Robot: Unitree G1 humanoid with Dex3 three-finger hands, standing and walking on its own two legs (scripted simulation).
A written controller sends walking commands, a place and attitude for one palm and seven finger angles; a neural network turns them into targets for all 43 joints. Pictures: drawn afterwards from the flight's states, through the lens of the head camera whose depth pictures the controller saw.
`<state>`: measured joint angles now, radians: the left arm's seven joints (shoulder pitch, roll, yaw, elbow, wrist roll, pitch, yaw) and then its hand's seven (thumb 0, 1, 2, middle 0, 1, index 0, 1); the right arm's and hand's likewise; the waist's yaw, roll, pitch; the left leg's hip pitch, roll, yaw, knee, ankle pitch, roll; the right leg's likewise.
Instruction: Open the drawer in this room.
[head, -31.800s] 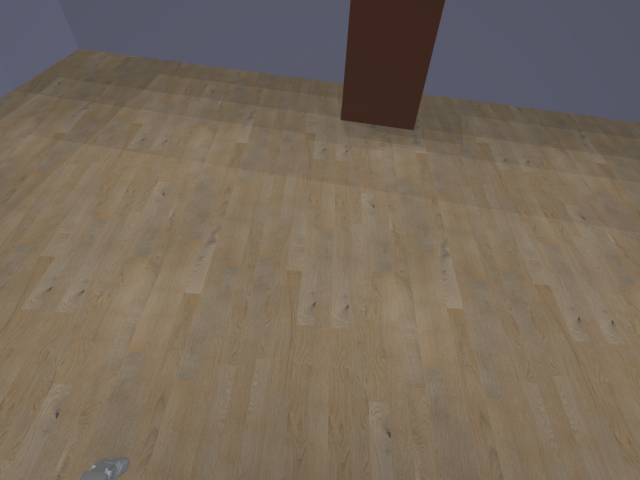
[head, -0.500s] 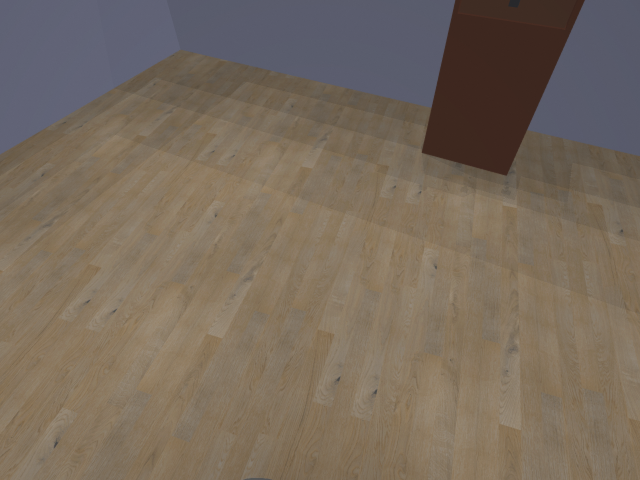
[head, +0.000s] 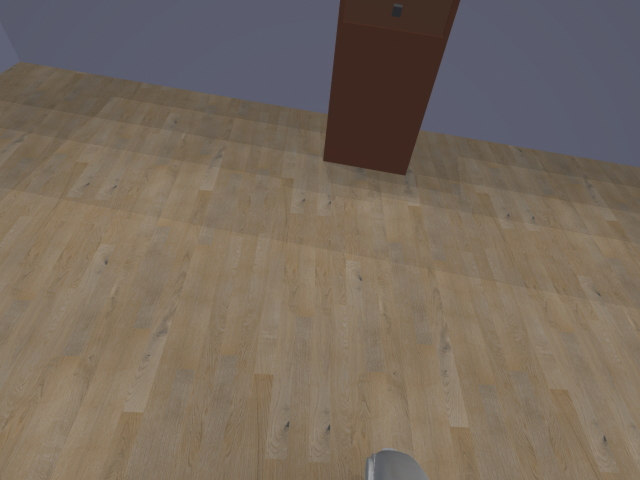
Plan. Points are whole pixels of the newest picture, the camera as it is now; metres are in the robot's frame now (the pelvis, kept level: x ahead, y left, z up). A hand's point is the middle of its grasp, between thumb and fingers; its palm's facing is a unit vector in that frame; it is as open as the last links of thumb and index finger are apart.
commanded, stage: turn or walk to find it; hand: left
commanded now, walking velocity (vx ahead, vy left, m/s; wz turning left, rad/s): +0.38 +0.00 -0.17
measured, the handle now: (397, 8) +1.66 -0.19 +0.00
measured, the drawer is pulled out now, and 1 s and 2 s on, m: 0.00 0.00 0.00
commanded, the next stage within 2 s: stand and wait in 0.74 s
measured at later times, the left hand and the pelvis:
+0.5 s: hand (232, 382) +0.29 +0.15 -0.17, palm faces -0.03 -0.97 -0.24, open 7.0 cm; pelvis +0.21 -0.04 +0.00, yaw -4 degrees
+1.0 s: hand (230, 301) +0.45 +0.19 -0.18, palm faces -0.02 -0.99 -0.15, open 7.3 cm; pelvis +0.41 +0.02 +0.00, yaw -5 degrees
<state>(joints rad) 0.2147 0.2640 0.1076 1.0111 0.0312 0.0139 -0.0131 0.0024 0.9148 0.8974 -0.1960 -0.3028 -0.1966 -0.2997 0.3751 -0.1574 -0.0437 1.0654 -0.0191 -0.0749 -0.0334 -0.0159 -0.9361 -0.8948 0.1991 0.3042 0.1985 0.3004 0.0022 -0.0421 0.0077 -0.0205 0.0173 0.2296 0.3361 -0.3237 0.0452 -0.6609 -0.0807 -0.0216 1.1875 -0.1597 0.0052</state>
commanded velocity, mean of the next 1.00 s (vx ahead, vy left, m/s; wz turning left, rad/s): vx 0.27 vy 0.00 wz -0.04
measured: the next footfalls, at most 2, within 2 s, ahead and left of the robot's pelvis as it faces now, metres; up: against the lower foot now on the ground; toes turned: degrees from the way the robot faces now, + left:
right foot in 0.24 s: +0.24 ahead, -0.12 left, +0.00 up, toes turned -12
left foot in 0.74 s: +0.46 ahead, +0.10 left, +0.00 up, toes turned +5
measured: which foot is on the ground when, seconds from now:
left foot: down 0.00-0.22, up 0.24-0.72, down 0.74-1.00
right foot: up 0.00-0.22, down 0.24-0.74, up 0.76-1.00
